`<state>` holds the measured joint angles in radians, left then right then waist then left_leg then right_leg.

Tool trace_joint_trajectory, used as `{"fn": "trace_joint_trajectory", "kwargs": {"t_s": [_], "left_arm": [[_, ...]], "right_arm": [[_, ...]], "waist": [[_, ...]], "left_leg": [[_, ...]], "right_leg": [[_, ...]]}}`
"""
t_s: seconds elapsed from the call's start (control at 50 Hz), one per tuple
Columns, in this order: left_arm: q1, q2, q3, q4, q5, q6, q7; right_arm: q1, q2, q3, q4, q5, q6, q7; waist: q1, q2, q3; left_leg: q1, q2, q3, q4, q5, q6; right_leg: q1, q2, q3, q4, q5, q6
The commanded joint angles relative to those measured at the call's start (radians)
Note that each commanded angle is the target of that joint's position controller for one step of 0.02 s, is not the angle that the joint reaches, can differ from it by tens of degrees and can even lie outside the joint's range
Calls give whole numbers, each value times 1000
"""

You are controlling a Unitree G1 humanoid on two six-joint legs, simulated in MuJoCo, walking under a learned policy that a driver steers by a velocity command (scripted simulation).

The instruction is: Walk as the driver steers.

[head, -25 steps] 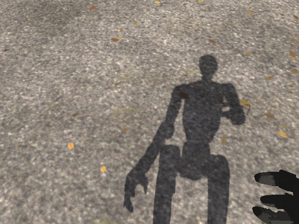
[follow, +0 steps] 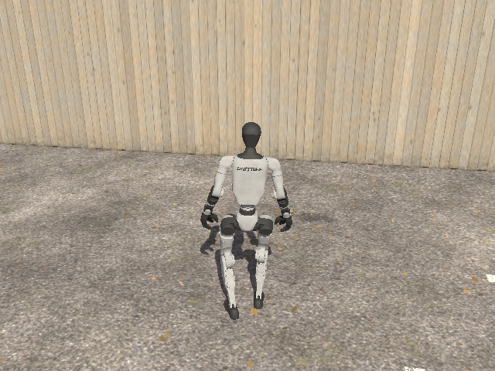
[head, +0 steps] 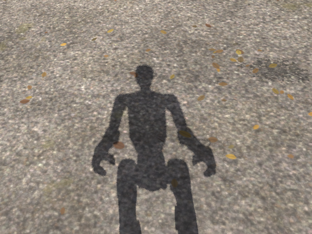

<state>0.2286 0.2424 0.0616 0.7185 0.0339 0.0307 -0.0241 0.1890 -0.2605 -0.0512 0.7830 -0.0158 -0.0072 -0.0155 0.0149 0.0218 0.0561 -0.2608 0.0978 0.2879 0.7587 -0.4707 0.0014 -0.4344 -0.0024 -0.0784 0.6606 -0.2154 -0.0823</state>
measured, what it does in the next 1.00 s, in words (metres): steps on the spot, turning right: left foot, then right foot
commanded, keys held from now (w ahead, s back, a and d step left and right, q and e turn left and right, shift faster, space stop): e+shift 0.58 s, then shift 0.08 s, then q+shift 0.34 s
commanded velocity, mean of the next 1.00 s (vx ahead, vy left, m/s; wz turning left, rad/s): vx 0.02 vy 0.00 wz -0.57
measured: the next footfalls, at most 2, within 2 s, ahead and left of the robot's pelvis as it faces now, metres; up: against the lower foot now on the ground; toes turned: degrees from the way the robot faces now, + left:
left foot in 0.50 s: +0.15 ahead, +0.09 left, +0.00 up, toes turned -37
right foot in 0.88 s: -0.01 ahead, -0.08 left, +0.00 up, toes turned -30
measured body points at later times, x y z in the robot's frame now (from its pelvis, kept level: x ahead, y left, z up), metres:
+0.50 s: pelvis +0.04 +0.02 +0.02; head +0.07 +0.00 +0.47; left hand +0.27 +0.24 -0.08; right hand +0.06 -0.30 -0.08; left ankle +0.11 +0.11 -0.71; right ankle +0.08 -0.08 -0.72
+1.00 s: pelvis +0.04 +0.02 +0.02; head +0.06 -0.01 +0.47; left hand +0.30 +0.15 -0.08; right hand -0.06 -0.25 -0.11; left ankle +0.08 +0.12 -0.66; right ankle -0.05 -0.06 -0.72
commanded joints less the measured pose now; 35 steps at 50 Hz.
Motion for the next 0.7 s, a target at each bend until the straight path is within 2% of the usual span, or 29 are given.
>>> {"fn": "trace_joint_trajectory", "kwargs": {"t_s": [0.02,0.04,0.06,0.08,0.1,0.12,0.16,0.18,0.28,0.36,0.44,0.48,0.5,0.52,0.54,0.56,0.58,0.6,0.64,0.66,0.7], "left_arm": [[217,310,96,-48,-34,-9,18],[178,275,89,-51,-32,2,23],[109,230,76,-58,-25,15,29],[49,194,65,-70,-31,23,32],[4,164,58,-88,-35,25,33],[2,159,57,-95,-33,24,29],[23,189,68,-94,-32,17,21],[30,204,74,-94,-30,16,20],[40,229,86,-103,-20,27,16],[34,243,92,-104,-13,27,11],[-4,247,93,-106,-12,27,2],[-45,238,90,-110,-20,25,-1],[-54,219,83,-111,-30,20,1],[17,161,68,-107,-39,15,7],[22,172,75,-114,-31,11,15],[-21,271,95,-99,9,9,16],[0,254,94,-90,9,13,4],[37,229,85,-74,8,23,-8],[73,206,70,-57,-11,36,-28],[45,198,63,-65,-18,38,-29],[-21,166,45,-80,-19,38,-20]], "right_arm": [[52,-62,-8,-119,-25,38,-4],[15,-77,-10,-121,-14,38,-5],[-25,-83,-12,-122,-6,30,-6],[-47,-93,-15,-125,-10,24,-10],[-35,-103,-18,-118,-21,26,-11],[-24,-98,-17,-112,-26,34,-10],[-20,-78,-12,-117,-18,45,-7],[-28,-73,-9,-122,-13,48,-7],[-75,-93,-11,-143,-10,49,-14],[-90,-110,-13,-148,-1,34,-18],[-59,-124,-13,-141,11,20,-24],[6,-135,-17,-127,15,13,-37],[42,-158,-24,-118,11,8,-48],[27,-240,-41,-140,6,11,-61],[-74,-306,-48,-180,-15,14,-52],[-96,-222,-32,-178,-20,20,-46],[-125,-163,-15,-185,-15,22,-41],[-141,-138,-7,-189,-14,21,-33],[-126,-134,-3,-197,-13,20,-30],[-87,-139,-5,-188,-13,17,-27],[19,-158,-15,-149,-10,9,-19]], "waist": [[58,-266,-237],[46,-168,-189],[24,-110,-109],[0,-103,-78],[-14,-113,-88],[-13,-100,-114],[-8,-61,-149],[-2,-60,-150],[31,-118,-127],[39,-134,-124],[22,-160,-120],[-18,-168,-113],[-42,-133,-110],[-8,32,-154],[-1,225,-113],[3,78,-66],[30,64,-65],[43,56,-70],[35,94,-77],[15,94,-70],[-40,105,-67]], "left_leg": [[-382,-114,-274,504,-280,-67],[-413,-90,-326,519,-186,-63],[-423,-68,-341,468,-76,-53],[-407,-51,-346,398,3,-49],[-363,-54,-340,369,47,-50],[-334,-70,-335,364,68,-52],[-317,-85,-347,313,78,-58],[-319,-90,-353,277,82,-60],[-323,-123,-391,135,105,-56],[-269,-154,-414,42,103,-31],[-118,-197,-414,-106,94,1],[54,-204,-409,-286,139,18],[176,-152,-429,-434,187,32],[276,67,-621,-537,27,79],[200,290,-879,-622,-19,187],[83,273,-763,-598,121,219],[30,208,-641,-546,251,203],[20,147,-543,-513,354,185],[50,100,-445,-473,495,185],[85,99,-430,-461,543,189],[170,109,-455,-425,660,208]], "right_leg": [[412,-360,727,-320,564,-312],[379,-323,650,-337,344,-299],[308,-263,566,-353,217,-253],[266,-206,510,-362,175,-202],[239,-163,465,-357,197,-174],[236,-145,450,-347,246,-160],[256,-127,458,-332,270,-143],[261,-118,473,-335,229,-136],[259,-89,597,-372,-55,-116],[256,-72,676,-366,-82,-101],[196,-41,734,-358,-35,-72],[97,2,742,-363,-101,-17],[15,59,702,-337,-228,37],[-64,149,565,-142,-390,95],[-190,274,277,174,-365,122],[-172,147,243,337,-266,136],[-117,135,227,418,-213,126],[-95,130,220,504,-174,122],[-109,124,179,591,-156,127],[-127,115,166,558,-160,133],[-143,124,187,451,-205,141]]}}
